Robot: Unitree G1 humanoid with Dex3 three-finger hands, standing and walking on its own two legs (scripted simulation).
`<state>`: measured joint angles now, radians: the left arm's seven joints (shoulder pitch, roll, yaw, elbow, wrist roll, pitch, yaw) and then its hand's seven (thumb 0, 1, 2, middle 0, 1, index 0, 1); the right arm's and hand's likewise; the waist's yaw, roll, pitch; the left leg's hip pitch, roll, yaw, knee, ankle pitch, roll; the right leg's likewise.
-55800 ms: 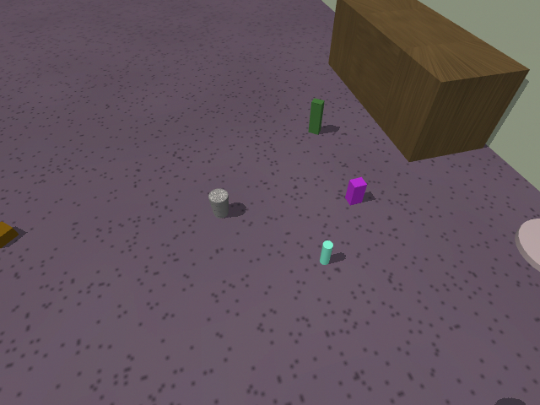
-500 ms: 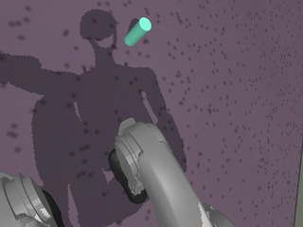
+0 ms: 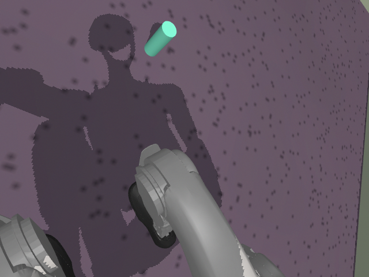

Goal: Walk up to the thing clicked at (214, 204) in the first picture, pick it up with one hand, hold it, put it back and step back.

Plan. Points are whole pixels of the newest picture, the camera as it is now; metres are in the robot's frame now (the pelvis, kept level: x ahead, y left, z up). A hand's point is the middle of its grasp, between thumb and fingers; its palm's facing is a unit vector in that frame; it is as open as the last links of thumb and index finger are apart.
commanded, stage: rest palm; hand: left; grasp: from above
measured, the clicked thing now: out of the picture +0.54 +0.32 -0.26
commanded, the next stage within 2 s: close in 0.34 s
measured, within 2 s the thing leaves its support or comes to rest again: neither
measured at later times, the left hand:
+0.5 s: hand out of the picture +0.52 +0.32 -0.22, palm faces -0.42 -0.12 -0.90, open 13.4 cm
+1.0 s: hand out of the picture +0.52 +0.32 -0.22, palm faces -0.42 -0.12 -0.90, open 13.5 cm
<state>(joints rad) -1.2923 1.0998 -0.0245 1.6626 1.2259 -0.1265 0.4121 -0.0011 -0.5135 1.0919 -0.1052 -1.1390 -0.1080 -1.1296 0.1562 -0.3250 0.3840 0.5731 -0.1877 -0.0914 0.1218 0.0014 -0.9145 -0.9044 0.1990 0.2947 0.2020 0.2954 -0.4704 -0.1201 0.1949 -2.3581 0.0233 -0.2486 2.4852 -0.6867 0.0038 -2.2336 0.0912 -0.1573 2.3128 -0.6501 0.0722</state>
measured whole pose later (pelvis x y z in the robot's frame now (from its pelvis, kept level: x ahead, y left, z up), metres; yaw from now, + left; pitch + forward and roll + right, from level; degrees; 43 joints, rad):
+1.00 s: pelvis +0.00 +0.00 +0.00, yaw +0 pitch +30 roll -16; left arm -1.30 1.12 -0.04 1.66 1.22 -0.12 0.41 0.00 -0.48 0.94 -0.17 -1.08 -0.17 -1.06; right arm 0.14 -0.34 0.41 0.55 -0.20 -0.08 0.10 0.00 -0.91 -0.90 0.20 0.29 0.20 0.30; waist -0.48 -0.12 0.21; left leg -2.35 0.02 -0.25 2.47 -0.68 0.01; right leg -2.21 0.09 -0.17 2.29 -0.64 0.07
